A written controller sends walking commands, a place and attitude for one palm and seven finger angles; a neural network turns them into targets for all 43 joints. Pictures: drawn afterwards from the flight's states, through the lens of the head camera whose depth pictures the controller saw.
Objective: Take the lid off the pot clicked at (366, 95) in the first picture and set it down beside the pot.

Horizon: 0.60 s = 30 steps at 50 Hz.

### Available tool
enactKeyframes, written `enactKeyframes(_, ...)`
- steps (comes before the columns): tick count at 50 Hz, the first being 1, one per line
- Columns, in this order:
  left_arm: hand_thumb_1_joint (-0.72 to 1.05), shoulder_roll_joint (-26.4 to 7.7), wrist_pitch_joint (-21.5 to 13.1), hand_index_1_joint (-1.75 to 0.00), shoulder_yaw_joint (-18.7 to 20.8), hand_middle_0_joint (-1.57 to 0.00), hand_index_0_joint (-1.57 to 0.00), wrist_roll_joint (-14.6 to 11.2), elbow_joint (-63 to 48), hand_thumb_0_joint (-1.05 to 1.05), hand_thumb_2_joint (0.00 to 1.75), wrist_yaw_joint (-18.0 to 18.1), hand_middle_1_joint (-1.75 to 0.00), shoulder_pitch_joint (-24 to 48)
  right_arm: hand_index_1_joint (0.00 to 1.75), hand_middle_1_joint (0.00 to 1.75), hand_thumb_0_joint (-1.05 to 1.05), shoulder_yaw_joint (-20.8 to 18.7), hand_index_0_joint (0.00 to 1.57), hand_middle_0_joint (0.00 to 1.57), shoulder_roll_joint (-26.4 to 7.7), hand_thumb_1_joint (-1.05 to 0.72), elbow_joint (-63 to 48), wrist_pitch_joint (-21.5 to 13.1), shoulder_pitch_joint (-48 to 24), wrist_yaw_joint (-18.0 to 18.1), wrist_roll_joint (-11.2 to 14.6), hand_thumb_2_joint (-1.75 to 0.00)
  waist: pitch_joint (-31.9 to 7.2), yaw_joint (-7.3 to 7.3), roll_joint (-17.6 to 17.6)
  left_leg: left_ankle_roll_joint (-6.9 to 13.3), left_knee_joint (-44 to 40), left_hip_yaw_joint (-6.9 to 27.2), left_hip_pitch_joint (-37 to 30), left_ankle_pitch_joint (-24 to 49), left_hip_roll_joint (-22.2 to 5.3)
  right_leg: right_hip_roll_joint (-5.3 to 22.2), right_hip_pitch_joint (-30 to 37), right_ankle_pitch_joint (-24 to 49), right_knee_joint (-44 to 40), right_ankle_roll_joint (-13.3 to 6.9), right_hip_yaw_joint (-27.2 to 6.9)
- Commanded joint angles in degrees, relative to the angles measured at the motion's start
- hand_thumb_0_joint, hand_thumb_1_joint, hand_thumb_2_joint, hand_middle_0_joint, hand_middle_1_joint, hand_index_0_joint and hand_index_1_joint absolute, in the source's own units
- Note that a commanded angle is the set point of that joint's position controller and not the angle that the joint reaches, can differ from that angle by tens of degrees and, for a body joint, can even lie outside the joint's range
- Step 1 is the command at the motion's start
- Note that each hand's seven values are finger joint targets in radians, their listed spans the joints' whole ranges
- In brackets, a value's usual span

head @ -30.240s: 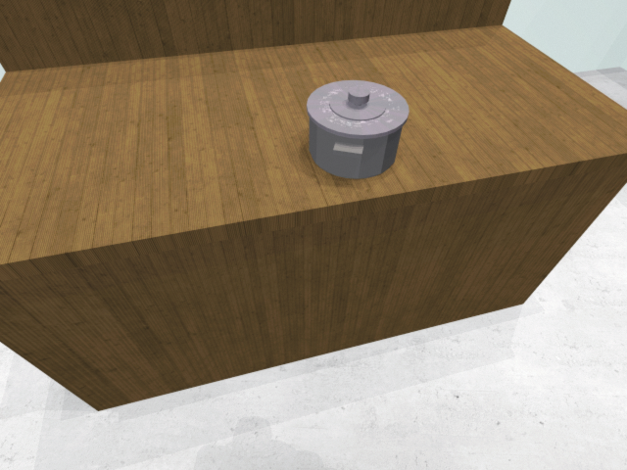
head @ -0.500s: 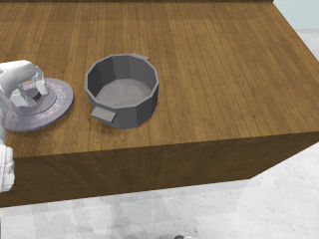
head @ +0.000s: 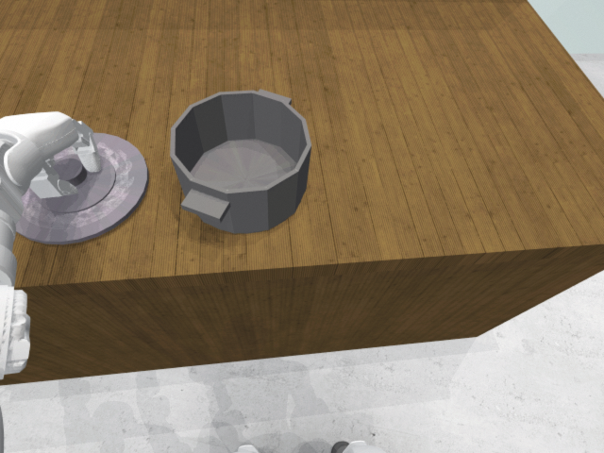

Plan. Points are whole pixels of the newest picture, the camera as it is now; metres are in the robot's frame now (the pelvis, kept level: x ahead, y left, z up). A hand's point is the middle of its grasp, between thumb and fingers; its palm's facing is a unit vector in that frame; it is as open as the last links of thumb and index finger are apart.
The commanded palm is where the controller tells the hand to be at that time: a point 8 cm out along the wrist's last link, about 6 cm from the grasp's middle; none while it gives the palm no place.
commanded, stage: open the fingers wide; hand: left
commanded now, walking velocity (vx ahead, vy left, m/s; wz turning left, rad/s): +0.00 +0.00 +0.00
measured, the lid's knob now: (69, 172) +0.49 +0.31 +0.04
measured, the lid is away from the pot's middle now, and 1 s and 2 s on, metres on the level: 0.24 0.24 0.24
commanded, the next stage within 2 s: raise the empty hand in 0.90 s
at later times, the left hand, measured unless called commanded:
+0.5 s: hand (52, 180) +0.46 +0.31 +0.06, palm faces -0.45 -0.10 -0.89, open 8.3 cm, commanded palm +0.48 +0.31 +0.11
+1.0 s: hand (46, 185) +0.45 +0.31 +0.06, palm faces -0.46 -0.10 -0.88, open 10.9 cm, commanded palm +0.47 +0.31 +0.12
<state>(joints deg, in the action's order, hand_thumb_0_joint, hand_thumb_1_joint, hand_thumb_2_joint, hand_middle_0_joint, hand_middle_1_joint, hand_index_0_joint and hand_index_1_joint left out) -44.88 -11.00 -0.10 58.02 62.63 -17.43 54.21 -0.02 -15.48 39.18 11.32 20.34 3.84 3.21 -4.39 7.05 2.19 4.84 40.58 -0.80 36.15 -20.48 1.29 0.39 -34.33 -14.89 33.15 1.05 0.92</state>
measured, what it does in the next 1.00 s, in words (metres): stands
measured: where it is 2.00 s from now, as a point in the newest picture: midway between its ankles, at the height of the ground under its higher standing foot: outside the picture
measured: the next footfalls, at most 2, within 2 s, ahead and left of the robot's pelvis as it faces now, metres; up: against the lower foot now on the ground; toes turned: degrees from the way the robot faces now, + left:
none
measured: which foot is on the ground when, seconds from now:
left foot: down 0.00-1.00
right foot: down 0.00-1.00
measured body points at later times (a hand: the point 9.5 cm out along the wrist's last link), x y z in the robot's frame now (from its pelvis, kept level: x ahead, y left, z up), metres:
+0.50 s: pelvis +0.00 -0.01 +0.00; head +0.10 +0.01 +0.44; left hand +0.48 +0.31 +0.11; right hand +0.01 -0.28 -0.12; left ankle -0.02 +0.06 -0.72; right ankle +0.00 -0.16 -0.72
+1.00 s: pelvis +0.00 -0.01 +0.00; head +0.10 +0.01 +0.44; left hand +0.47 +0.32 +0.11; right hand +0.03 -0.28 -0.12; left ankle -0.02 +0.06 -0.72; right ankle +0.00 -0.16 -0.72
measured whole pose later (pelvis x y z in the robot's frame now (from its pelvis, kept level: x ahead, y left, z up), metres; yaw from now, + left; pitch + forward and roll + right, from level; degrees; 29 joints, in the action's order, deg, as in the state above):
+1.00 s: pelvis +0.00 -0.01 +0.00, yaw +0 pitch +15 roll -3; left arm -45.9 -10.3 0.8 57.4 62.5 -18.2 51.8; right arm 0.3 -15.8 38.1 11.7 18.7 3.9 3.8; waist -4.3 6.7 2.2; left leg 4.3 40.2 -0.5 35.0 -20.7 0.8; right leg -0.1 -33.1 -15.0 32.8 1.6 1.1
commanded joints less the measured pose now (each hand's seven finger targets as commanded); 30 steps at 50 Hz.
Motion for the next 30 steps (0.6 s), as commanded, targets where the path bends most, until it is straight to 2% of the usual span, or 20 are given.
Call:
enactKeyframes(1, 0.64, -16.92, 1.63, -1.0, 3.06, -0.76, -0.74, -0.78, -6.96, 0.0, 0.66, 3.11, -1.01, 24.27, 0.3, 0.3, 0.0, -3.23, 0.2, 0.2, -11.26, -0.9, -2.73, -0.87, 7.06, 0.75, 0.09, -0.9, -22.39, 0.83, 6.08, -1.71, -3.15, 4.27, -22.95, 29.56, -1.4, -3.99, 0.42, 9.31, -1.97, -3.86, 3.25)
enactKeyframes(2, 0.62, -17.62, 1.88, -1.0, 3.17, -0.75, -0.73, -0.74, -8.93, 0.0, 0.66, 3.24, -1.01, 26.5, 0.3, 0.3, 0.0, -3.11, 0.2, 0.2, -11.43, -0.9, -2.64, -0.87, 6.86, 0.73, 0.12, -0.9, -22.9, 0.72, 6.61, -1.52, -3.6, 4.13, -22.61, 28.28, -1.41, -3.85, 1.39, 9.59, -2.1, -3.95, 3.09)
enactKeyframes(3, 0.59, -16.71, 1.88, -1.0, 2.71, -0.73, -0.72, -0.68, -9.36, 0.0, 0.65, 3.2, -1.01, 26.58, 0.3, 0.3, 0.0, -3.28, 0.2, 0.2, -11.34, -0.9, -2.78, -0.96, 6.88, 0.74, 0.18, -0.9, -23.49, 0.58, 7.44, -1.74, -3.5, 4.54, -23.96, 30.44, -1.5, -3.71, 0.92, 10.01, -1.95, -4.14, 3.2)
enactKeyframes(4, 0.57, -17.73, 1.94, -0.99, 3.52, -0.72, -0.7, -0.26, -10.6, 0.0, 0.65, 3.38, -1.0, 27.22, 0.3, 0.3, 0.0, -3.36, 0.2, 0.2, -11.27, -0.9, -2.79, -1.0, 6.93, 0.67, 0.0, -0.9, -24.92, 0.45, 8.66, -1.96, -3.27, 4.59, -25.38, 31.72, -1.58, -3.84, 1.04, 10.34, -1.9, -4.07, 3.16)
enactKeyframes(5, 0.55, -15.58, 2.29, -0.99, 2.04, -0.7, -0.69, -0.21, -7.45, 0.0, 0.65, 3.32, -1.0, 25.18, 0.3, 0.3, 0.0, -3.19, 0.2, 0.2, -10.96, -0.9, -2.78, -1.15, 7.12, 0.6, 0.06, -0.9, -23.64, 0.79, 7.52, -1.91, -2.95, 4.49, -24.61, 31.9, -1.37, -4.11, 0.58, 10.35, -1.77, -4.01, 3.41)
enactKeyframes(6, 0.53, -16.79, 2.35, -0.99, 2.82, -0.69, -0.67, -0.32, -7.4, 0.0, 0.65, 3.27, -0.99, 25.17, 0.3, 0.3, 0.0, -3.05, 0.2, 0.2, -11.25, -0.9, -2.79, -1.21, 7.04, 0.6, 0.18, -0.9, -23.1, 0.65, 6.17, -1.79, -2.99, 4.43, -23.51, 31.12, -1.39, -4.07, 1.12, 10.54, -1.78, -3.93, 3.26)
enactKeyframes(9, 0.46, -17.85, 2.05, -0.97, 3.56, -0.64, -0.63, -0.27, -9.76, 0.0, 0.65, 3.02, -0.98, 26.49, 0.3, 0.3, 0.0, -3.13, 0.2, 0.2, -11.18, -0.9, -3.25, -1.25, 6.8, 0.76, 0.05, -0.9, -25.37, 0.43, 7.6, -1.98, -3.06, 4.76, -25.17, 32.57, -1.41, -3.94, 2.1, 11.07, -1.66, -3.99, 3.14)
enactKeyframes(12, 0.39, -15.99, 2.37, -0.96, 2.29, -0.6, -0.59, -0.91, -8.46, 0.0, 0.65, 2.67, -0.96, 25.41, 0.3, 0.3, 0.0, -3.07, 0.2, 0.2, -11.17, -0.9, -3.23, -1.35, 6.44, 0.81, 0.16, -0.9, -23.31, 0.93, 5.84, -1.45, -3.17, 4.11, -23.55, 29.99, -1.34, -3.94, 1.97, 10.87, -2.11, -3.72, 3.12)
enactKeyframes(14, 0.35, -17.86, 2.03, -0.95, 3.34, -0.57, -0.56, -1.06, -8.88, 0.0, 0.65, 2.31, -0.95, 26.4, 0.3, 0.3, 0.0, -2.96, 0.2, 0.2, -11.48, -0.9, -3.07, -1.43, 6.66, 1.07, 0.28, -0.9, -23.27, 0.87, 5.64, -1.21, -3.24, 4.07, -23.3, 29.97, -1.35, -3.82, 2.39, 11.21, -2.01, -3.78, 2.93)
enactKeyframes(16, 0.3, -17.97, 2.07, -0.94, 3.28, -0.54, -0.54, -0.97, -8.66, 0.0, 0.65, 2.13, -0.94, 26.09, 0.3, 0.3, 0.0, -2.84, 0.2, 0.2, -11.38, -0.9, -3.23, -1.5, 6.55, 1.21, 0.39, -0.9, -22.67, 0.78, 5.69, -1.12, -3.47, 3.87, -22.32, 28.44, -1.18, -3.83, 2.76, 10.85, -2.01, -3.85, 3.02)
enactKeyframes(17, 0.28, -17.31, 1.89, -0.93, 2.92, -0.53, -0.52, -0.99, -10.19, 0.0, 0.64, 2.03, -0.94, 26.29, 0.3, 0.3, 0.0, -2.98, 0.2, 0.2, -11.15, -0.9, -3.32, -1.62, 6.67, 1.25, 0.29, -0.9, -24.02, 0.73, 7.32, -1.19, -3.34, 3.81, -23.62, 30.37, -1.1, -3.85, 3.02, 11.64, -2.0, -3.92, 2.99)
enactKeyframes(19, 0.24, -17.98, 1.38, -0.93, 3.53, -0.5, -0.49, -0.91, -9.35, 0.0, 0.64, 1.87, -0.93, 25.17, 0.3, 0.3, 0.0, -2.94, 0.2, 0.2, -11.17, -0.9, -3.24, -1.62, 6.77, 1.33, 0.14, -0.9, -24.19, 0.74, 7.12, -1.28, -2.67, 3.75, -24.0, 32.41, -1.09, -3.96, 3.02, 12.59, -1.82, -3.87, 2.9)
enactKeyframes(20, 0.22, -20.65, 1.2, -0.92, 5.76, -0.48, -0.48, -0.77, -8.74, 0.0, 0.63, 2.01, -0.93, 23.81, 0.3, 0.3, 0.0, -2.76, 0.2, 0.2, -11.2, -0.9, -3.44, -1.54, 6.77, 1.43, 0.29, -0.9, -23.9, 0.12, 6.15, -1.28, -2.65, 3.86, -22.78, 32.19, -1.02, -3.99, 3.95, 12.68, -1.62, -3.89, 2.93)
enactKeyframes(21, 0.2, -18.89, 1.39, -0.92, 4.3, -0.47, -0.46, -0.88, -7.16, 0.0, 0.63, 1.96, -0.92, 22.62, 0.3, 0.3, 0.0, -2.67, 0.2, 0.2, -11.14, -0.9, -3.6, -1.52, 6.6, 1.5, 0.3, -0.9, -23.21, 0.58, 5.57, -1.03, -2.73, 3.3, -21.7, 30.56, -0.82, -3.96, 3.75, 12.42, -1.73, -3.76, 2.82)
enactKeyframes(22, 0.18, -19.27, 1.35, -0.92, 4.42, -0.45, -0.45, -1.23, -8.44, 0.0, 0.63, 1.85, -0.92, 23.84, 0.3, 0.3, 0.0, -2.7, 0.2, 0.2, -11.23, -0.9, -3.36, -1.55, 6.56, 1.48, 0.28, -0.9, -22.75, 0.51, 5.44, -0.79, -3.02, 3.02, -20.98, 29.06, -0.87, -3.91, 4.44, 12.7, -2.02, -3.78, 2.78)
enactKeyframes(23, 0.16, -20.12, 0.9, -0.91, 5.2, -0.44, -0.43, -1.25, -9.47, 0.0, 0.63, 1.8, -0.92, 23.67, 0.3, 0.3, 0.0, -2.78, 0.2, 0.2, -11.39, -0.9, -3.58, -1.51, 6.59, 1.56, 0.27, -0.9, -24.07, 0.06, 5.69, -0.88, -2.91, 3.28, -21.77, 31.26, -0.9, -3.7, 5.09, 13.68, -1.72, -3.94, 2.81)
enactKeyframes(24, 0.14, -19.35, 0.93, -0.91, 4.43, -0.42, -0.42, -1.05, -11.2, 0.0, 0.62, 1.75, -0.91, 25.2, 0.3, 0.3, 0.0, -3.0, 0.2, 0.2, -11.27, -0.9, -3.47, -1.38, 6.59, 1.52, 0.16, -0.9, -25.35, 0.43, 7.77, -1.07, -2.71, 3.29, -23.7, 32.7, -1.04, -3.86, 4.41, 13.99, -1.79, -3.86, 2.67)
enactKeyframes(27, 0.07, -18.87, 0.8, -0.9, 4.51, -0.38, -0.38, -1.31, -9.34, 0.0, 0.61, 1.49, -0.9, 22.75, 0.3, 0.3, 0.0, -2.96, 0.2, 0.2, -11.18, -0.9, -3.42, -1.22, 6.67, 1.5, 0.36, -0.9, -23.56, 0.55, 6.5, -1.14, -2.28, 3.45, -23.29, 33.69, -1.1, -4.1, 3.54, 13.76, -1.89, -3.77, 2.99)
enactKeyframes(28, 0.05, -18.07, 0.42, -0.9, 3.86, -0.36, -0.36, -1.79, -11.0, 0.0, 0.61, 1.09, -0.9, 23.99, 0.3, 0.3, 0.0, -3.06, 0.2, 0.2, -11.27, -0.9, -3.14, -1.21, 6.58, 1.53, 0.28, -0.9, -23.98, 0.58, 7.7, -1.15, -2.35, 3.4, -24.31, 34.99, -1.34, -3.87, 3.16, 14.17, -1.93, -3.85, 3.04)
enactKeyframes(30, 0.01, -19.54, 0.37, -0.89, 5.12, -0.33, -0.33, -1.71, -12.6, 0.0, 0.6, 1.14, -0.89, 24.29, 0.3, 0.3, 0.0, -3.27, 0.2, 0.2, -11.16, -0.9, -3.27, -0.93, 6.77, 1.4, 0.09, -0.9, -26.12, 0.38, 8.0, -1.27, -2.27, 3.7, -25.56, 36.07, -1.21, -4.07, 4.17, 14.52, -1.95, -3.73, 2.89)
